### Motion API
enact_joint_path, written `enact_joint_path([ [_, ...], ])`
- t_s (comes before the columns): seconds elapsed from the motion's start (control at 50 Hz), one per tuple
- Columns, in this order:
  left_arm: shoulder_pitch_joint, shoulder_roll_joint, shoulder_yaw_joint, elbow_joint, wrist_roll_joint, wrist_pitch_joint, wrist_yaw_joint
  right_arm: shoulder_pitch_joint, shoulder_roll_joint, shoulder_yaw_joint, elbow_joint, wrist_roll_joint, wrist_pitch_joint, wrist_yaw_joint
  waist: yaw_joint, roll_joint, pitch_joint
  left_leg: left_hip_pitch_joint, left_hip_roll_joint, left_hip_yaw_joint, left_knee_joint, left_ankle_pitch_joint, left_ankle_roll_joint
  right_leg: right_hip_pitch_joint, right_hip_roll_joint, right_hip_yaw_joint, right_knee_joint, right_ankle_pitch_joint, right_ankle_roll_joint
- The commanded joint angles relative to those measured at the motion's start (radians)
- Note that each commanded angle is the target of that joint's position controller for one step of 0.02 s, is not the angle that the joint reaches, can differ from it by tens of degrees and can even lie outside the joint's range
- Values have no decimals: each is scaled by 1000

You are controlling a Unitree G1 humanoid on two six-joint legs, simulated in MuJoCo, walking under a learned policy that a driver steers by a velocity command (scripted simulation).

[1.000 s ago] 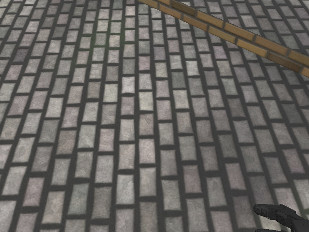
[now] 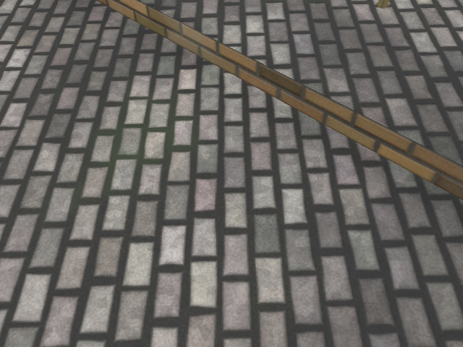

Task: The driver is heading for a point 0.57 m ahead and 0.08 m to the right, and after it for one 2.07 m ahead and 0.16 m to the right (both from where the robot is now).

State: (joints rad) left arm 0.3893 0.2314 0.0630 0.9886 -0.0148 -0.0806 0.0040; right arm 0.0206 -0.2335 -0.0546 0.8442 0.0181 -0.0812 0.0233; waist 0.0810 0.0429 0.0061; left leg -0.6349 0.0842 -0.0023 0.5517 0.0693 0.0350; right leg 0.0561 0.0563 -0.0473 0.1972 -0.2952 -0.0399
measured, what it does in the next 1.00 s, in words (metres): walks ahead, turning right: left foot, then right foot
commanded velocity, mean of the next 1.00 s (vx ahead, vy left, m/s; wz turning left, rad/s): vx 0.50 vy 0.00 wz -0.26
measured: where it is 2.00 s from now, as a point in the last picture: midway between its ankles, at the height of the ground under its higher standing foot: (305, 196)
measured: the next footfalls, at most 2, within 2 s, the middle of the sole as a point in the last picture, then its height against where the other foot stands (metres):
left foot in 0.08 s outside the picture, level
right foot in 0.66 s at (315, 341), level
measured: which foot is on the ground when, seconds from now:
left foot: up 0.00-0.06, down 0.08-0.66, up 0.68-1.00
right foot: down 0.00-0.10, up 0.12-0.64, down 0.66-1.00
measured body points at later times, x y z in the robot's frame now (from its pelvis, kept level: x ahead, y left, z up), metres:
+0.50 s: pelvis +0.28 +0.03 +0.00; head +0.29 +0.03 +0.45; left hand +0.46 +0.27 -0.11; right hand +0.26 -0.24 -0.14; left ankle +0.21 +0.13 -0.74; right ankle +0.43 -0.16 -0.68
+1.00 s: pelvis +0.55 -0.09 +0.01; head +0.57 -0.10 +0.46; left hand +0.69 +0.15 -0.11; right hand +0.61 -0.38 -0.11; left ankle +0.77 +0.04 -0.67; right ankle +0.47 -0.13 -0.74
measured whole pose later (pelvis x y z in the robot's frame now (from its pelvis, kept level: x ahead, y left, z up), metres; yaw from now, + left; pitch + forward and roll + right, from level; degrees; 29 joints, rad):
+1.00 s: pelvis +0.55 -0.09 +0.01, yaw -17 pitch +1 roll -1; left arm 0.28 0.23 0.06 0.86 0.01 -0.09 -0.01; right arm 0.13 -0.28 -0.07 0.86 0.00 -0.07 0.01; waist 0.03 0.05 0.02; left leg -0.73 0.14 -0.04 0.80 0.03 0.00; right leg -0.04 0.09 -0.05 0.22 -0.20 -0.09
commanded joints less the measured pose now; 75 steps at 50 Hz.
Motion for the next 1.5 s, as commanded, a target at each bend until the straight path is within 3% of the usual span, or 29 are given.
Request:
enact_joint_path([
  [0.02,40,172,39,-14,-5,8,11,-115,-83,-13,-96,4,-25,17,-24,-113,72,-32,-17,6,-48,-82,31,50,-320,122,27,487,-134],
  [0.08,-18,171,35,-31,-1,21,14,177,-178,-60,-14,-2,-27,11,-181,-126,-115,415,-88,61,-62,-97,97,-16,-247,58,362,849,-80],
  [0.1,-8,140,19,-55,16,21,15,365,-249,-79,23,-16,-24,1,-235,-17,-266,745,97,-153,-26,-58,163,-247,-181,15,680,547,-44],
  [0.12,133,-5,-22,-47,9,0,0,416,-292,-85,48,-15,-22,8,-162,252,-402,1069,325,-633,-149,-262,321,-642,6,58,1023,-214,12],
  [0.14,64,102,2,-35,-18,-20,-3,405,-193,-58,36,-10,-21,5,-205,145,-373,1036,305,-680,-218,-372,275,-745,-31,200,1134,-286,-7],
  [0.16,-35,154,18,-70,-41,-30,-3,316,-159,-46,23,-9,-25,-1,-193,103,-220,894,283,-519,-241,-335,226,-805,-76,183,1145,-204,-20],
  [0.2,-106,141,26,-83,-25,-22,12,185,-111,-31,7,-23,-33,-2,-127,-1,-77,612,220,-312,-313,-199,185,-726,-162,150,1040,-54,-16],
  [0.24,-53,98,30,-67,-23,8,12,159,-81,-24,19,-36,-41,1,-79,42,-49,494,179,-200,-378,-181,166,-630,-195,160,985,1,-17],
  [0.44,-271,58,26,-152,-3,29,-16,227,-147,-40,61,-32,-36,-43,-112,2,58,522,145,123,-454,-27,120,-744,-176,100,589,394,13],
  [0.54,-411,45,10,-239,-4,31,-47,315,-176,-53,89,-14,-3,-49,-158,-8,105,711,206,178,-380,79,113,-811,-158,26,462,297,-15],
  [0.6,-377,83,26,-272,-7,35,-63,281,-214,-65,73,-1,17,-55,-105,40,51,760,221,218,-229,480,85,-682,-88,-53,443,144,-64],
  [0.64,-170,156,66,-236,-13,37,-61,242,-236,-68,57,6,31,-60,21,55,-70,711,188,249,69,685,48,-390,-4,-93,392,129,-118],
  [0.66,-3,233,103,-195,-13,42,-43,238,-228,-62,43,0,28,-61,97,-3,-160,518,147,254,337,487,2,-92,-26,9,338,171,-165],
  [0.68,33,346,125,-182,-18,44,-26,304,-84,-21,-7,-39,5,-48,11,-264,-228,75,-28,218,705,-381,-61,242,-280,507,293,101,-316],
  [0.7,49,318,105,-216,-3,29,-31,271,-97,-11,-36,-7,-45,-32,17,-232,-382,-100,-133,-35,883,-676,-61,372,-407,907,119,13,-425],
  [0.72,30,243,84,-211,6,19,-33,161,-152,-26,-64,31,-72,-20,49,-157,-282,-200,-72,-93,884,-594,-33,329,-372,768,96,72,-358],
  [0.74,-26,187,68,-211,1,13,-30,160,-148,-21,-51,34,-82,-17,12,-102,-192,-185,-15,-78,803,-502,-12,191,-339,592,107,157,-309],
  [0.78,-168,104,39,-245,12,7,-28,182,-163,-36,-12,3,-62,-27,-65,-48,-96,-37,64,-63,664,-406,-16,-81,-277,387,80,355,-250],
  [0.88,-136,159,45,-209,20,-18,-13,170,-117,-28,-14,-7,0,-29,-87,-73,-22,-29,95,-48,502,-244,-50,-223,-255,211,-29,474,-228],
  [0.98,-116,161,36,-185,26,-21,0,51,-102,-18,-47,2,-9,-14,-34,-92,25,-39,44,-29,191,62,-34,-182,-210,54,-75,397,-147],
  [1.0,-52,137,23,-151,36,-27,-12,48,-58,3,-53,-72,23,16,-36,-81,50,29,2,50,162,60,-31,-199,-191,-3,-99,414,-120],
  [1.08,-30,140,22,-125,48,-27,0,-8,-81,3,-91,-55,42,46,-24,-115,93,7,-11,57,59,19,15,-44,-249,-42,-75,507,-93],
  [1.18,-48,196,28,-119,61,1,23,254,-150,-29,-45,-69,31,24,-146,-147,-87,285,-163,129,-45,-277,129,104,-272,-107,443,1065,-58],
  [1.2,-53,186,20,-142,54,3,27,429,-207,-50,-7,-84,25,13,-222,-87,-196,560,-68,-6,-61,-235,187,-83,-250,-128,726,843,-37],
  [1.22,22,92,-2,-204,20,-7,4,461,-345,-92,-15,-78,28,3,-162,188,-320,908,226,-528,-90,-203,361,-526,-59,-129,1130,151,21],
  [1.24,-59,136,5,-204,43,-14,-1,436,-314,-86,-16,-34,38,7,-182,104,-356,962,259,-770,-229,-157,388,-707,13,68,1250,-215,17],
  [1.3,-153,131,-5,-224,46,-25,-10,296,-175,-50,-25,-24,47,-5,-109,-67,-32,583,143,-398,-287,-86,270,-703,-140,99,1060,-31,18],
  [1.38,-108,110,-16,-225,69,36,-17,287,-184,-46,-22,-19,28,-7,-54,-7,-22,430,43,-257,-333,36,249,-589,-158,66,901,-1,73],
  [1.5,-303,102,-27,-286,54,36,-20,361,-208,-55,-10,-22,32,-10,-122,29,40,485,1,-234,-322,131,196,-657,-135,38,572,199,112],
])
